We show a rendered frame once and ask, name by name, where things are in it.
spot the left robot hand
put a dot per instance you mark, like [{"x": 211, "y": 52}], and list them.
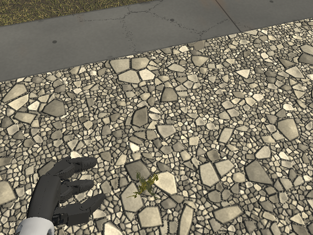
[{"x": 50, "y": 192}]

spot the left robot forearm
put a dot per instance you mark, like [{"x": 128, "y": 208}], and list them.
[{"x": 36, "y": 226}]

